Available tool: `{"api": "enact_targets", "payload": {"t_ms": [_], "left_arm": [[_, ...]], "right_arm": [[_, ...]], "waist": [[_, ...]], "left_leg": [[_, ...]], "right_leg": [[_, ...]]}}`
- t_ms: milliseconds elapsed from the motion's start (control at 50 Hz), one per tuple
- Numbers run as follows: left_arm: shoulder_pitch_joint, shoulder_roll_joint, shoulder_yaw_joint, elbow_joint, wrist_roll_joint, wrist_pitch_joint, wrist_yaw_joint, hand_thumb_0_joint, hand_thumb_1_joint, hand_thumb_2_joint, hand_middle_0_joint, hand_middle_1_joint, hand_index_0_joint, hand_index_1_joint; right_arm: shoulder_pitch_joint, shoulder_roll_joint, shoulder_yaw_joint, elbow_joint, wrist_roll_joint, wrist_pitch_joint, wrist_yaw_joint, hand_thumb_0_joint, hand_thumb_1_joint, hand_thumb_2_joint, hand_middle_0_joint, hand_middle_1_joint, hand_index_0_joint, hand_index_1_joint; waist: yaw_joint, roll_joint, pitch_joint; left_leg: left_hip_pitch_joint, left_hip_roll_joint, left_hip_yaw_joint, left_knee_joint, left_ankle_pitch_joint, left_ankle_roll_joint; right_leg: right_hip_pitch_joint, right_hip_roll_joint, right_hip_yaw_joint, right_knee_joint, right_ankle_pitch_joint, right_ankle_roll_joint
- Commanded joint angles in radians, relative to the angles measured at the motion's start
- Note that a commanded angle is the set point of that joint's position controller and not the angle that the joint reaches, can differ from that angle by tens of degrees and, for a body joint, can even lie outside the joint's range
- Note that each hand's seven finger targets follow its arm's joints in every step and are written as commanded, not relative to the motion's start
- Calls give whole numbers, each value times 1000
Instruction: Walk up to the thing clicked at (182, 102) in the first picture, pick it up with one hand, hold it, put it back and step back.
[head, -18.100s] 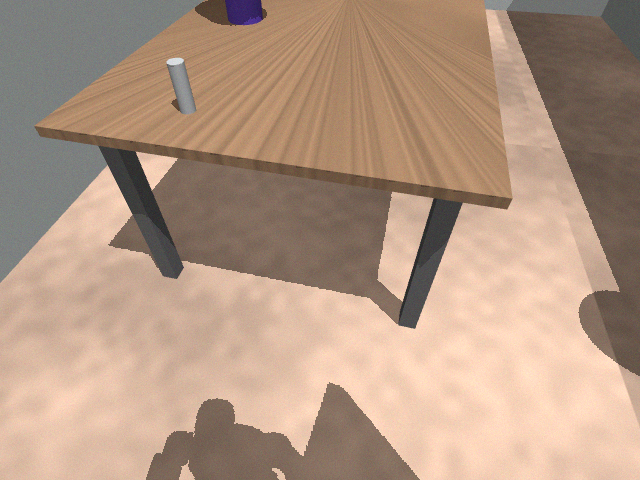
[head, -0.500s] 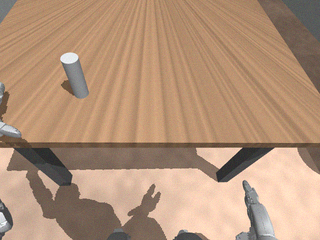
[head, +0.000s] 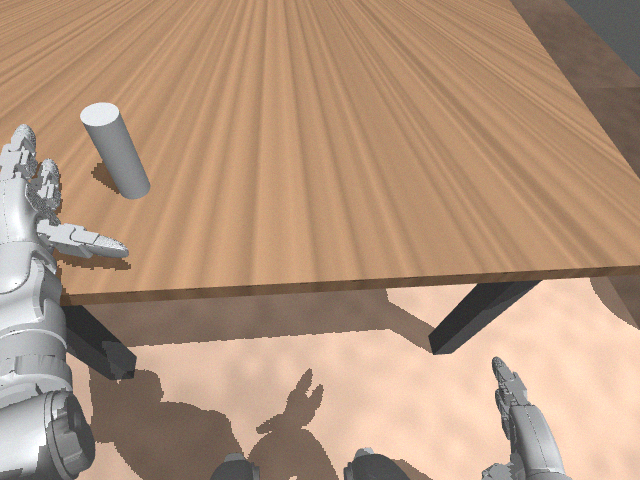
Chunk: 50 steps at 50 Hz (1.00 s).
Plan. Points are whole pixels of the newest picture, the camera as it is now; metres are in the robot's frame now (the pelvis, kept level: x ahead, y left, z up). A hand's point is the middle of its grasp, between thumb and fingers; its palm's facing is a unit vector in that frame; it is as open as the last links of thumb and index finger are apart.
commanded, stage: close in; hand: left
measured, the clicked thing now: (119, 155) +0.52 +0.23 +0.08
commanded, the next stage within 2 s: close in 0.24 s
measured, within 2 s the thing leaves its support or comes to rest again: leaves its support in 1.74 s
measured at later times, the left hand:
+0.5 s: hand (115, 192) +0.47 +0.23 +0.07, palm faces +0.21 -0.98 +0.01, open 16.8 cm
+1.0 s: hand (102, 163) +0.49 +0.24 +0.09, palm faces +0.26 -0.97 +0.01, open 8.0 cm
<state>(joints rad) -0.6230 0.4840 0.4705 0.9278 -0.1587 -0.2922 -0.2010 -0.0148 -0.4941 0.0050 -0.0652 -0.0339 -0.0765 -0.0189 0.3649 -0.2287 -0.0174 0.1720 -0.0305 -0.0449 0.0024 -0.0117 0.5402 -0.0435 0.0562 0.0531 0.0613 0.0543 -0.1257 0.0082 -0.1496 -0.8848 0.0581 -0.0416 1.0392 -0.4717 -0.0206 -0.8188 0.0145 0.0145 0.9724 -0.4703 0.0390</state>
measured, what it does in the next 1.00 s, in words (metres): stands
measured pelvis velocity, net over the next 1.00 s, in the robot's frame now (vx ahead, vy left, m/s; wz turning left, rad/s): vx -0.01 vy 0.00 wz -0.01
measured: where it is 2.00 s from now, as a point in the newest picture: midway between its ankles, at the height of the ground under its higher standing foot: outside the picture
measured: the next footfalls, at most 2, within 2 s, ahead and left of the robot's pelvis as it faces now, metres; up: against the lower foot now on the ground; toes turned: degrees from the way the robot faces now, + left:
none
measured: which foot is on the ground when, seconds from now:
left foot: down 0.00-1.00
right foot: down 0.00-1.00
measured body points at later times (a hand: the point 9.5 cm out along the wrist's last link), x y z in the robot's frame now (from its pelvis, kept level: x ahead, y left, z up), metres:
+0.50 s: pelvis -0.01 +0.00 +0.00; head +0.09 +0.02 +0.44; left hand +0.45 +0.28 +0.08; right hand +0.15 -0.26 -0.02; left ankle +0.01 +0.13 -0.67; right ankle +0.00 -0.15 -0.67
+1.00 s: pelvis -0.01 +0.00 -0.01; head +0.09 +0.03 +0.43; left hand +0.47 +0.29 +0.10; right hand +0.14 -0.26 -0.02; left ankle +0.01 +0.13 -0.67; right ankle +0.00 -0.15 -0.67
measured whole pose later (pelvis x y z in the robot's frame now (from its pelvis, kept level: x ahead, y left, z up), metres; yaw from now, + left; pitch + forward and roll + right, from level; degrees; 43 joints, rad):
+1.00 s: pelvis -0.01 +0.00 -0.01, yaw +0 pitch +20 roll -3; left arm -0.83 0.53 0.45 1.08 -0.09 -0.32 -0.07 -0.01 0.02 0.58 -0.88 -0.73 -0.93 -0.74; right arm 0.38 -0.24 -0.03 0.06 -0.04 0.04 0.03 -0.01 0.53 -0.04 0.06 0.05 0.06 0.05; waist -0.17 0.00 -0.14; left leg -0.94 0.06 -0.04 1.06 -0.46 -0.02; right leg -0.88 0.02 0.02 1.00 -0.47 0.04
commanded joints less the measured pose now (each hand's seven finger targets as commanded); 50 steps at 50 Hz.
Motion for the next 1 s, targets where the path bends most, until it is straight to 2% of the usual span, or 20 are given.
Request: {"api": "enact_targets", "payload": {"t_ms": [0,40,60,80,120,220,320,360,400,420,460,520,580,620,660,720,820,860,900,980], "left_arm": [[-375,225,-7,-234,-4,-65,18,0,-450,0,-61,-12,-77,0],[-350,203,-19,-193,2,-61,25,0,-459,0,-59,-4,-71,0],[-425,247,-12,-308,0,-75,29,0,-462,0,-61,-6,-72,0],[-442,256,-11,-293,4,-74,29,0,-472,0,-63,-8,-75,0],[-426,212,-43,-250,12,-69,36,0,-480,0,-62,-8,-76,0],[-467,262,-19,-274,24,-77,69,0,-464,0,-61,-8,-76,0],[-456,201,-49,-243,30,-83,86,0,-467,11,-73,-21,-85,-8],[-387,167,-48,-130,33,-74,89,0,-501,2,-196,-83,-191,-77],[-450,250,-4,-200,44,-88,105,0,-456,91,-333,-187,-337,-181],[-445,245,-6,-191,44,-91,110,0,-453,103,-369,-217,-377,-208],[-518,295,33,-233,45,-102,130,0,-460,133,-437,-279,-449,-268],[-491,200,-13,-136,38,-100,130,0,-380,201,-521,-354,-532,-344],[-573,220,-47,-163,68,-110,119,0,-273,263,-610,-416,-619,-406],[-566,279,-6,-120,66,-105,114,0,-249,297,-659,-464,-670,-453],[-593,268,-8,-119,54,-105,105,0,-206,351,-698,-514,-708,-504],[-637,331,11,-170,70,-102,118,0,-118,431,-787,-601,-797,-591],[-592,278,-3,-109,72,-70,138,0,51,594,-940,-765,-949,-756],[-585,220,-36,-61,71,-59,130,0,101,668,-1010,-844,-1018,-837],[-547,235,-25,2,78,-56,128,0,140,716,-1063,-903,-1073,-894],[-487,249,-4,-5,79,-75,119,0,313,812,-1146,-992,-1162,-978]], "right_arm": [[37,-147,-83,-206,13,-32,-12,0,553,-43,49,50,49,50],[39,-165,-102,-212,14,-31,-13,0,554,-43,49,50,49,50],[53,-150,-84,-201,14,-25,-12,0,557,-43,49,50,49,50],[42,-155,-91,-218,13,-22,-15,0,555,-43,49,50,49,50],[26,-148,-86,-231,9,-23,-13,0,555,-43,49,50,49,50],[64,-156,-98,-217,5,-4,-14,0,552,-44,49,50,49,50],[35,-140,-84,-236,3,5,-4,0,552,-45,49,50,49,50],[30,-158,-106,-244,0,9,-2,0,540,-44,49,50,49,50],[26,-161,-98,-282,2,12,3,0,544,-43,49,50,49,50],[12,-157,-93,-307,2,16,3,0,548,-41,49,49,49,49],[37,-173,-126,-291,0,26,0,0,541,-41,49,49,49,49],[37,-177,-136,-291,-2,22,1,0,538,-42,49,49,49,49],[21,-146,-89,-316,-5,23,11,0,544,-40,49,49,49,49],[53,-166,-106,-294,-8,29,9,0,545,-39,49,49,49,49],[51,-175,-114,-296,-9,28,9,0,549,-39,49,49,49,49],[47,-174,-106,-279,-12,36,12,0,545,-40,49,49,49,49],[15,-170,-105,-307,-9,40,10,0,541,-42,49,49,49,50],[14,-157,-93,-307,-6,40,8,0,539,-43,49,50,49,50],[13,-165,-100,-270,-5,39,6,0,543,-42,49,50,49,50],[56,-183,-116,-315,-6,36,15,0,557,-38,49,50,49,50]], "waist": [[-6,86,-391],[-13,73,-363],[0,109,-391],[-6,121,-425],[-5,130,-396],[-6,140,-408],[-1,140,-385],[-8,107,-361],[-1,108,-398],[-1,104,-413],[-12,89,-435],[-34,77,-400],[-39,144,-444],[-35,154,-454],[-40,164,-468],[-27,208,-456],[-27,173,-456],[-52,124,-424],[-49,87,-332],[-42,66,-406]], "left_leg": [[338,-23,19,-106,412,32],[308,-26,22,-109,393,34],[319,-30,27,-104,391,34],[344,-33,31,-99,391,35],[337,-30,27,-110,369,29],[344,-34,33,-113,327,32],[323,-32,30,-117,327,30],[309,-24,20,-118,340,27],[318,-24,20,-113,361,27],[313,-27,22,-110,368,27],[290,-31,26,-98,376,35],[291,-25,20,-97,366,34],[346,-17,8,-94,406,20],[347,-17,9,-86,431,18],[355,-18,11,-86,417,19],[356,-17,8,-100,383,14],[346,-18,11,-105,380,18],[303,-17,14,-105,361,26],[235,-20,23,-110,286,33],[243,-25,25,-103,317,35]], "right_leg": [[127,13,-42,-96,380,-41],[129,10,-36,-93,380,-41],[138,9,-30,-96,386,-39],[145,5,-24,-99,392,-36],[131,6,-29,-95,354,-42],[146,3,-21,-111,336,-38],[131,7,-27,-103,326,-42],[106,12,-38,-96,318,-46],[126,12,-37,-91,335,-46],[152,11,-35,-87,347,-44],[179,10,-24,-80,386,-36],[125,13,-26,-74,363,-40],[78,18,-39,-64,346,-49],[92,16,-40,-64,368,-48],[92,16,-38,-64,360,-50],[75,18,-41,-68,318,-54],[90,20,-41,-80,321,-52],[95,21,-37,-81,333,-47],[65,20,-32,-94,288,-43],[115,17,-34,-85,322,-41]]}}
